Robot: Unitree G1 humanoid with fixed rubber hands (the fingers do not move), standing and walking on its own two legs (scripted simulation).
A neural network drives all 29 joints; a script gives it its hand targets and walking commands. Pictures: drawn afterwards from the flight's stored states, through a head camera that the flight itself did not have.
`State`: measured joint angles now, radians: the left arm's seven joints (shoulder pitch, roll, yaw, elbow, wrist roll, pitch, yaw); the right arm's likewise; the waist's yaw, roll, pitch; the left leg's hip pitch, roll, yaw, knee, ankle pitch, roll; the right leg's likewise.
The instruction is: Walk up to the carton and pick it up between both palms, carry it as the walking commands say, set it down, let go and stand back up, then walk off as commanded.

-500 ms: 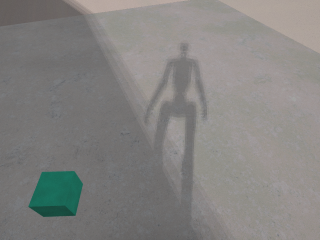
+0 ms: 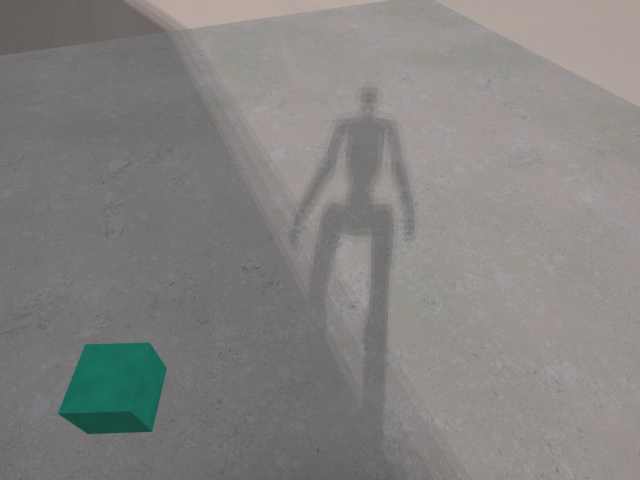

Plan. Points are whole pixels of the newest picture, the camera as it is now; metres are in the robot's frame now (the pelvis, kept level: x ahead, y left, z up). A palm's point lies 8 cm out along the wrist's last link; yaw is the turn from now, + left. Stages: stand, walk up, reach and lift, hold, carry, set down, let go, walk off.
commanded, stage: walk off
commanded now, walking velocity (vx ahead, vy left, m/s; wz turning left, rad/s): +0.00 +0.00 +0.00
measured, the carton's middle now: (118, 388) +0.47 +0.62 -0.68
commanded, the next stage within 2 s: stand in 0.40 s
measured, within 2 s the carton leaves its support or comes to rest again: neither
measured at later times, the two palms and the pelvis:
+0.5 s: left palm out of the picture +0.04 +0.20 -0.12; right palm out of the picture +0.05 -0.30 -0.13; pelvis -0.02 -0.05 -0.01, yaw -3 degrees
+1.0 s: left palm out of the picture +0.05 +0.05 -0.11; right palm out of the picture -0.09 -0.47 -0.16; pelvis -0.07 -0.21 -0.02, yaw -7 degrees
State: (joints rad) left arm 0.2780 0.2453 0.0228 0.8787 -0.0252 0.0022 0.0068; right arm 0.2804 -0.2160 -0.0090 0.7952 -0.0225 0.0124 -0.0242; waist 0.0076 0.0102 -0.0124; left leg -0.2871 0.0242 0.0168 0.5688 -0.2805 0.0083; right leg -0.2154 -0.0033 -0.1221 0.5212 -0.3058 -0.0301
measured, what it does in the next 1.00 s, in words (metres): steps to the right: right foot, then left foot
